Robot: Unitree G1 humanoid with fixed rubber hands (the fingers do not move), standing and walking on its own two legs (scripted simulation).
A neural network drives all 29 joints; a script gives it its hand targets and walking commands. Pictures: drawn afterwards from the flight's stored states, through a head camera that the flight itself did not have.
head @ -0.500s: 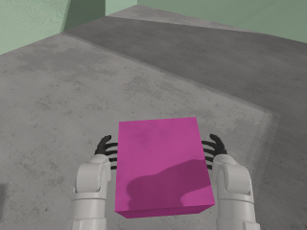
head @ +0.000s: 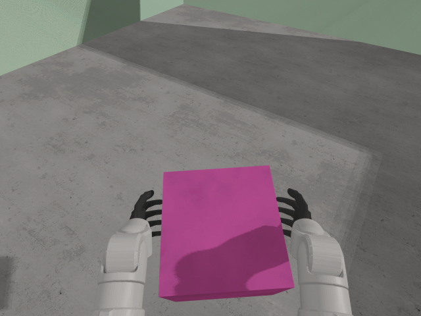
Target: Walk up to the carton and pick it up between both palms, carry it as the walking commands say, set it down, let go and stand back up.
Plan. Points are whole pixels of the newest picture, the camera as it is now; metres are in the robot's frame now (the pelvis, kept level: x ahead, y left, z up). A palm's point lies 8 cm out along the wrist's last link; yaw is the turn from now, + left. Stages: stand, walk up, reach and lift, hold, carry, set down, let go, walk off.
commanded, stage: carry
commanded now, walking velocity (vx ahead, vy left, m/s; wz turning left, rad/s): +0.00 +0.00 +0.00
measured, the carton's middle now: (220, 236) +0.29 -0.01 -0.04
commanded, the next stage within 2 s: none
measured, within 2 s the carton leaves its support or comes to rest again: neither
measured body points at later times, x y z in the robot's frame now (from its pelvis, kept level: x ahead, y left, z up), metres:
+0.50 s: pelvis +0.01 +0.03 -0.01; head +0.01 +0.04 +0.44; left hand +0.31 +0.15 +0.06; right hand +0.28 -0.15 +0.07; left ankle +0.07 +0.13 -0.73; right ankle +0.03 -0.09 -0.73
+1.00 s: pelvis +0.04 +0.13 -0.01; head +0.11 +0.11 +0.44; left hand +0.39 +0.14 +0.04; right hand +0.27 -0.14 +0.06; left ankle +0.09 +0.23 -0.73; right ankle -0.01 +0.00 -0.71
